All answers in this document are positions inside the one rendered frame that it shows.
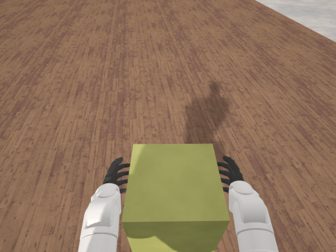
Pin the carton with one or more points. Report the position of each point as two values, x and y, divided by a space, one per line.
174 200

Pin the robot left hand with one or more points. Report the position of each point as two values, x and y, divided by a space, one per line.
112 175

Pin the left robot forearm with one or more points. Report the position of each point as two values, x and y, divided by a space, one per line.
100 225

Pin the right robot forearm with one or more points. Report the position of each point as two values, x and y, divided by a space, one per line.
251 218

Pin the robot right hand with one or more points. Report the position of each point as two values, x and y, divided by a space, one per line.
233 174

